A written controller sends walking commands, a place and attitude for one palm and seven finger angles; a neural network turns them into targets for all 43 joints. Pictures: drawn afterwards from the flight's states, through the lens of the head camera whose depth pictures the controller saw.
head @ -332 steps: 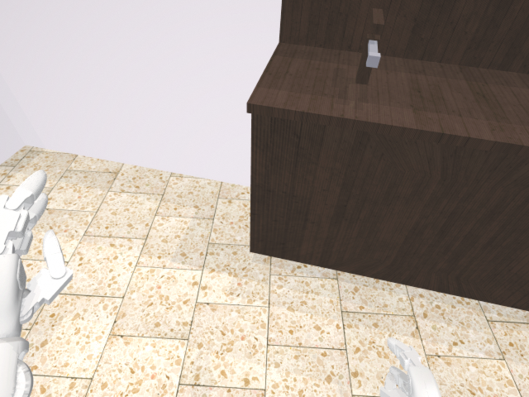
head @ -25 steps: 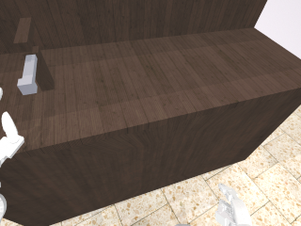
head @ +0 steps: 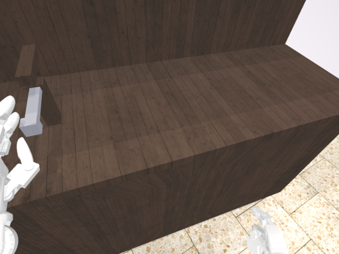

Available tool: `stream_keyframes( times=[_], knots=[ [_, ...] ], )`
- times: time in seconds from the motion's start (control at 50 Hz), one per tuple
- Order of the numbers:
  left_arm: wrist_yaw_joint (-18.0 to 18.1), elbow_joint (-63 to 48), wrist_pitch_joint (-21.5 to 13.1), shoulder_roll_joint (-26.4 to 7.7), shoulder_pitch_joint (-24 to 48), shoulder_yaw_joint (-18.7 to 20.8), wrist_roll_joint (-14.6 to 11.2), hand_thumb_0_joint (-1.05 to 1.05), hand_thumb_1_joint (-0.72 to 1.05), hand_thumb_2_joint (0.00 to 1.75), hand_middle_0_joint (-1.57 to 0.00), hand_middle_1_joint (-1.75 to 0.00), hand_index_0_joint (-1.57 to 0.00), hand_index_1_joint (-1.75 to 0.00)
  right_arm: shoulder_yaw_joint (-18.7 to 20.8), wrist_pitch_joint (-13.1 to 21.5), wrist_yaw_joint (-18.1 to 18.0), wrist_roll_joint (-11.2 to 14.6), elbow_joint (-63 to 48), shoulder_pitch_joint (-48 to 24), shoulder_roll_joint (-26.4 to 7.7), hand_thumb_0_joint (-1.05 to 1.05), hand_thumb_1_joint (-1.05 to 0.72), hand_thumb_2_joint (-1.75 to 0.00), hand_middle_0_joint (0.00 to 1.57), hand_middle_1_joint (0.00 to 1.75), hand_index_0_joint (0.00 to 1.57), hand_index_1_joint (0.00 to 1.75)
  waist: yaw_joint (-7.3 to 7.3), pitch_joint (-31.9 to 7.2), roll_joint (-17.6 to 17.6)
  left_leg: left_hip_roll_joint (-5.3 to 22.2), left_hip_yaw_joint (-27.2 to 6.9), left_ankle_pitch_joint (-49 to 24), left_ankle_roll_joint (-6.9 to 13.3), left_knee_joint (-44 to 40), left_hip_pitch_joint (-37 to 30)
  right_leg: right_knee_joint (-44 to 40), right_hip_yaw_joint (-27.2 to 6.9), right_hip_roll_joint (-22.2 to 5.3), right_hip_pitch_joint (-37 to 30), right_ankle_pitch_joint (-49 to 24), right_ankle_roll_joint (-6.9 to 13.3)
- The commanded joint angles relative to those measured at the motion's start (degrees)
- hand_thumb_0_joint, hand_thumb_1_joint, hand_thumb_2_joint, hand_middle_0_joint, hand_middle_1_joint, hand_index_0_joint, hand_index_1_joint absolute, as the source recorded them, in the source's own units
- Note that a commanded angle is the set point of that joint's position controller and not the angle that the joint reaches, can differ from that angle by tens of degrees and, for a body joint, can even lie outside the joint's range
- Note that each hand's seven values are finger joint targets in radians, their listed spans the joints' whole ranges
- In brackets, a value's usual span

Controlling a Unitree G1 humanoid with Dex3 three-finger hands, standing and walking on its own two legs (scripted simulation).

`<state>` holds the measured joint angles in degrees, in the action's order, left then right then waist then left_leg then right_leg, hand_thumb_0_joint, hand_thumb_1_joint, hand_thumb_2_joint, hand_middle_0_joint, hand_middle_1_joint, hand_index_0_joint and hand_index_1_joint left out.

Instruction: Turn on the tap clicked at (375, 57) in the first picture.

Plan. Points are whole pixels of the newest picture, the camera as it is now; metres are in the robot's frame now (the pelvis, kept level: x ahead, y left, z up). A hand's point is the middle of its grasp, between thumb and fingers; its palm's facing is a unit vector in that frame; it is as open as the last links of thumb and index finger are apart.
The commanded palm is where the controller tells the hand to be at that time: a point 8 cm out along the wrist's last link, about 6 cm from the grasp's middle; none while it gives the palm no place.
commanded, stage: come to a stop and stand still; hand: left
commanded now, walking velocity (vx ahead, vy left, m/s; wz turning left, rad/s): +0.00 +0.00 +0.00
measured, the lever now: (31, 126) +0.29 +0.31 +0.17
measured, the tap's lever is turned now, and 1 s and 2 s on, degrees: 0 4 4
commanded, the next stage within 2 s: look again from close up in 1.64 s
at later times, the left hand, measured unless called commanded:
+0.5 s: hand (32, 152) +0.23 +0.27 +0.18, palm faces +0.44 -0.83 -0.34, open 7.4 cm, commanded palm +0.18 +0.30 +0.19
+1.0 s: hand (38, 141) +0.26 +0.27 +0.17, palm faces +0.37 -0.84 -0.41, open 7.4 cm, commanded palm +0.20 +0.30 +0.19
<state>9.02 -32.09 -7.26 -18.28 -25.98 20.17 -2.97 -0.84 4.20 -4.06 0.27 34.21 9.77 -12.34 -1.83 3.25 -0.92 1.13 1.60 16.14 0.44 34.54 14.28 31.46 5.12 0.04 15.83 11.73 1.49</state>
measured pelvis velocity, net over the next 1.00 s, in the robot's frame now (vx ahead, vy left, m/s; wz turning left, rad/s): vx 0.03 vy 0.02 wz -0.03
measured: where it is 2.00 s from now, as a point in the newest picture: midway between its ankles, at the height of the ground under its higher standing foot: outside the picture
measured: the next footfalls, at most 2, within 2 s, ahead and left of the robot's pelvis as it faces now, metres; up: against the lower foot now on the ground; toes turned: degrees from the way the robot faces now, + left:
none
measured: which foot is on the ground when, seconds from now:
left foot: down 0.00-1.00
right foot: down 0.00-1.00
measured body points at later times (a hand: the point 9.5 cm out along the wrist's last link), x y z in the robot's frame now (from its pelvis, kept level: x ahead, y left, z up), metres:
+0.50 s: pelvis +0.02 +0.02 +0.02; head +0.01 +0.02 +0.47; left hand +0.20 +0.31 +0.20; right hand +0.19 -0.21 -0.06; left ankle +0.03 +0.11 -0.73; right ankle +0.06 -0.10 -0.73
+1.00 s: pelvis +0.03 +0.02 +0.01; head +0.05 +0.03 +0.46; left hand +0.23 +0.32 +0.19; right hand +0.18 -0.20 -0.08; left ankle +0.03 +0.11 -0.73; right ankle +0.06 -0.10 -0.73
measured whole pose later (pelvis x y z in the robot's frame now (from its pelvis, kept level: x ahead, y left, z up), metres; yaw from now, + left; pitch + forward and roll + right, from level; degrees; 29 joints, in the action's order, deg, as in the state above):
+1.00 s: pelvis +0.03 +0.02 +0.01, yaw -2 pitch -1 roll -1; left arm 4.3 -23.5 -12.8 -21.7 -21.9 22.1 -2.2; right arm -1.5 6.6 -1.0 0.8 34.0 13.8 -11.4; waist -1.9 3.7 -0.4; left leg -0.2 3.9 15.7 2.4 28.3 11.7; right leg 25.3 2.6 -0.7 13.9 10.3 -0.3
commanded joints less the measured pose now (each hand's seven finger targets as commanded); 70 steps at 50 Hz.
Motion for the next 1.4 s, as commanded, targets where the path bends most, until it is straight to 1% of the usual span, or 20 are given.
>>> stream_keyframes(
  times=[0.0, 0.16, 0.24, 0.38, 0.5, 0.52, 0.54, 0.56, 0.58, 0.64, 0.7, 0.74, 0.76, 0.78, 0.86, 0.9, 1.02, 1.24, 1.26, 1.38],
  knots=[
    [1.4, -10.2, -3.1, -10.2, 9.9, 5.7, 1.0, 0.0, 0.9, 0.9, -0.2, -0.3, -0.2, -0.3, 1.0, 3.9, -1.1, 0.0, -9.8, -5.5, -5.0, 0.0, -0.9, -0.9, 0.2, 0.3, 0.2, 0.3, 0.45, -2.4, 6.8, 4.9, -7.2, 8.9, 0.7, -19.4, 11.4, -8.0, -5.3, -0.6, -9.0, 2.3, -1.6],
    [0.9, -6.0, -1.4, -7.5, 8.0, 1.9, 1.1, 0.0, 0.9, 0.9, -0.2, -0.3, -0.2, -0.3, 1.2, 3.7, -0.6, -0.6, -9.7, -4.5, -5.4, 0.0, -0.9, -0.9, 0.2, 0.3, 0.2, 0.3, 0.67, -8.8, 4.6, 1.7, -3.5, -1.5, -0.8, -16.9, 3.1, -13.9, -5.5, -1.3, -11.6, -3.8, -1.1],
    [0.9, -9.3, -1.0, -10.9, 6.9, 4.8, 0.7, 0.0, 0.9, 0.9, -0.2, -0.3, -0.2, -0.3, 1.1, 2.8, -0.6, -0.7, -10.6, -5.8, -5.5, 0.0, -0.9, -0.9, 0.2, 0.3, 0.2, 0.3, 0.59, -9.6, 4.1, 1.3, -3.6, -3.3, -0.9, -17.8, 2.7, -13.7, -4.6, -0.5, -12.8, -5.6, -1.4],
    [1.0, -8.1, -1.2, -9.1, 4.8, 3.9, 0.0, 0.0, 0.9, 0.9, -0.2, -0.3, -0.2, -0.3, 1.4, 1.9, -0.9, -0.4, -10.8, -5.1, -5.6, 0.0, -0.9, -0.9, 0.2, 0.3, 0.2, 0.3, 0.66, -9.9, 4.0, 1.0, -3.3, -8.6, -1.2, -17.0, 1.9, -13.4, -4.1, -1.2, -14.4, -10.2, -1.3],
    [0.9, -7.2, -1.3, -8.7, 6.1, 2.9, 0.1, 0.0, 0.9, 0.9, -0.2, -0.3, -0.2, -0.3, 1.8, 1.8, -0.9, -0.2, -10.6, -5.1, -6.2, 0.0, -0.9, -0.9, 0.2, 0.3, 0.2, 0.3, 0.72, -8.0, 3.4, 0.9, -3.2, -5.7, -1.0, -17.9, 1.9, -14.5, -4.4, -1.0, -12.9, -7.5, -1.5],
    [0.0, -20.1, -9.0, -58.8, 69.7, 36.2, 11.2, 0.0, 0.9, 0.9, -0.2, -0.3, -0.2, -0.3, 1.7, 5.1, 0.1, -1.8, -10.3, 5.0, -8.6, 0.0, -0.9, -0.9, 0.2, 0.3, 0.2, 0.3, 2.34, 5.4, -4.9, 5.3, -3.2, -9.6, 2.2, -9.0, 12.3, -15.1, -6.5, -5.3, -1.5, -5.5, -6.2],
    [-1.0, 9.3, -6.6, -30.7, 49.3, 19.4, 4.1, 0.0, 0.9, 0.9, -0.2, -0.3, -0.2, -0.3, 1.4, 4.0, 0.5, 1.9, -4.0, -2.1, -3.7, 0.0, -0.9, -0.9, 0.2, 0.3, 0.2, 0.3, 1.91, -2.2, 9.0, 8.2, -5.8, -9.5, 1.2, -11.0, 1.3, -9.0, -5.5, -9.9, 1.9, 2.4, 1.5],
    [-1.2, 5.8, -6.0, -22.2, 34.6, 13.3, 3.3, 0.0, 0.9, 0.9, -0.2, -0.3, -0.2, -0.3, 2.5, 3.5, 1.5, 0.3, -7.3, -2.9, -4.9, 0.0, -0.9, -0.9, 0.2, 0.3, 0.2, 0.3, 0.1, -4.0, 9.6, 6.8, -6.2, -5.9, 0.8, -14.8, 0.9, -7.8, -5.7, -6.2, -2.9, 1.7, 1.6],
    [-2.1, 9.3, -6.0, -17.9, 29.2, 9.1, 2.5, 0.0, 0.9, 0.9, -0.2, -0.3, -0.2, -0.3, 3.3, 4.4, 1.9, 0.2, -8.6, -2.9, -6.9, 0.0, -0.9, -0.9, 0.2, 0.3, 0.2, 0.3, -0.47, -7.8, 12.4, 4.3, -2.8, -2.1, 0.4, -13.9, 0.6, -8.8, -7.0, -5.1, -6.2, -1.3, 1.4],
    [-4.3, 2.0, -7.2, -6.6, 8.2, 0.8, -0.2, 0.0, 0.9, 0.9, -0.2, -0.3, -0.2, -0.3, 3.4, 5.6, 5.0, 1.8, -9.9, -2.8, -5.5, 0.0, -0.9, -0.9, 0.2, 0.3, 0.2, 0.3, -0.98, -14.1, 9.8, 3.2, -2.0, -3.3, 1.0, -12.5, -3.7, -8.5, -7.2, -5.2, -9.6, -4.2, -0.6],
    [-4.4, -8.1, -6.7, -9.1, 1.0, 1.7, 0.8, 0.0, 0.9, 0.9, -0.2, -0.3, -0.2, -0.3, 3.0, 5.4, 5.6, 1.6, -11.6, -2.8, -6.3, 0.0, -0.9, -0.9, 0.2, 0.3, 0.2, 0.3, -0.85, -11.4, 1.1, 3.5, -2.1, -1.6, 0.9, -12.9, 0.8, -9.4, -5.6, -4.2, -11.1, -1.8, -0.8],
    [-2.6, -5.3, -5.9, -15.9, -1.2, 9.8, 1.2, 0.0, 0.9, 0.9, -0.2, -0.3, -0.2, -0.3, 2.7, 5.2, 4.7, 1.5, -10.8, -4.4, -6.3, 0.0, -0.9, -0.9, 0.2, 0.3, 0.2, 0.3, -1.08, -9.9, -3.8, 3.3, -1.6, -0.7, 0.4, -13.0, -0.2, -10.3, -5.5, -3.5, -7.9, 1.8, -0.7],
    [-2.7, -4.2, -6.0, -14.3, -0.5, 9.3, 0.9, 0.0, 0.9, 0.9, -0.2, -0.3, -0.2, -0.3, 2.4, 4.9, 4.0, 1.2, -11.6, -3.9, -5.9, 0.0, -0.9, -0.9, 0.2, 0.3, 0.2, 0.3, -0.64, -8.9, -7.5, 3.2, -2.3, -0.8, 0.6, -12.7, 1.0, -10.7, -4.9, -4.1, -7.5, 2.0, -0.7],
    [-2.5, -4.7, -6.3, -16.7, 2.0, 12.0, 0.6, 0.0, 0.9, 0.9, -0.2, -0.3, -0.2, -0.3, 2.3, 4.9, 3.2, 1.1, -12.1, -4.6, -5.8, 0.0, -0.9, -0.9, 0.2, 0.3, 0.2, 0.3, -0.5, -7.7, -9.0, 2.7, -2.6, -0.6, 0.4, -12.4, 1.1, -11.2, -5.8, -4.4, -6.1, 3.0, -0.6],
    [-2.7, 2.2, -7.1, -12.7, 5.7, 9.7, -0.1, 0.0, 0.9, 0.9, -0.2, -0.3, -0.2, -0.3, 2.2, 4.8, 2.0, 1.2, -10.1, -2.6, -6.2, 0.0, -0.9, -0.9, 0.2, 0.3, 0.2, 0.3, 0.37, -5.4, 2.6, 3.6, -3.0, -2.6, 0.9, -14.3, 0.5, -9.3, -6.3, -3.8, -4.8, -0.6, -0.4],
    [-3.1, 0.8, -7.8, -13.2, 8.8, 8.8, 0.3, 0.0, 0.9, 0.9, -0.2, -0.3, -0.2, -0.3, 2.0, 5.5, 2.2, 0.9, -9.9, -2.6, -6.2, 0.0, -0.9, -0.9, 0.2, 0.3, 0.2, 0.3, 0.05, -5.4, 6.6, 3.1, -2.4, -3.5, 1.0, -13.9, 1.3, -8.9, -6.6, -4.0, -6.8, -3.7, -0.2],
    [-3.1, -3.1, -8.2, -11.3, 8.5, 5.1, 0.9, 0.0, 0.9, 0.9, -0.2, -0.3, -0.2, -0.3, 2.1, 7.0, 2.7, 0.5, -9.5, -2.7, -6.2, 0.0, -0.9, -0.9, 0.2, 0.3, 0.2, 0.3, -0.32, -9.4, 0.4, 2.4, -2.6, -12.8, 0.6, -10.6, -3.5, -8.6, -6.5, -4.5, -8.4, -13.0, -0.2],
    [-2.6, -6.8, -7.7, -12.9, 6.8, 7.3, 0.9, 0.0, 0.9, 0.9, -0.2, -0.3, -0.2, -0.3, 2.1, 5.4, 2.6, 0.8, -10.5, -4.3, -6.0, 0.0, -0.9, -0.9, 0.2, 0.3, 0.2, 0.3, -0.14, -9.8, 5.2, 3.1, -3.6, -17.5, 0.0, -12.1, -3.2, -7.7, -4.6, -3.6, -10.0, -13.7, -0.1],
    [-2.9, -5.5, -7.6, -10.9, 6.2, 5.5, 0.6, 0.0, 0.9, 0.9, -0.2, -0.3, -0.2, -0.3, 2.0, 5.0, 2.6, 0.7, -10.7, -3.7, -5.9, 0.0, -0.9, -0.9, 0.2, 0.3, 0.2, 0.3, -0.07, -9.0, 5.0, 3.4, -3.8, -16.4, 0.0, -12.4, -2.6, -8.2, -4.1, -3.8, -9.7, -12.7, -0.2],
    [-2.8, -5.9, -7.3, -11.5, 7.6, 5.1, 0.7, 0.0, 0.9, 0.9, -0.2, -0.3, -0.2, -0.3, 2.0, 4.7, 2.3, 0.7, -11.1, -3.6, -6.0, 0.0, -0.9, -0.9, 0.2, 0.3, 0.2, 0.3, 0.08, -7.9, 4.1, 3.8, -4.7, -9.3, 0.0, -14.6, -1.0, -9.4, -4.6, -3.8, -10.2, -9.8, -0.2]
  ],
)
